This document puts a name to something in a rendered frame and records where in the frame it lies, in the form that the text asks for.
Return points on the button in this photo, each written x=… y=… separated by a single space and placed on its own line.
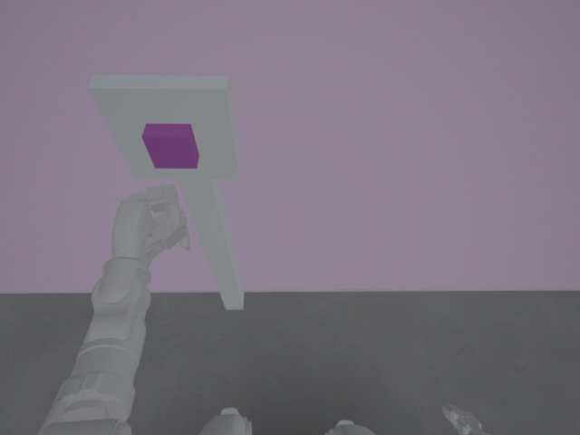
x=171 y=146

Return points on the robot left shin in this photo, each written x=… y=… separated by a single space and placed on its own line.
x=229 y=410

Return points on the left robot forearm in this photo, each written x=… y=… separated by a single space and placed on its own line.
x=101 y=383

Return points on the left robot thigh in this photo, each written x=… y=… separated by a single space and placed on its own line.
x=227 y=424

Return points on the robot right hand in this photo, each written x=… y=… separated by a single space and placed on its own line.
x=466 y=423

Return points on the robot left hand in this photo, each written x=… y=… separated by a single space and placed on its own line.
x=137 y=234

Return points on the panel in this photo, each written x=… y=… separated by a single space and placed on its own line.
x=127 y=102

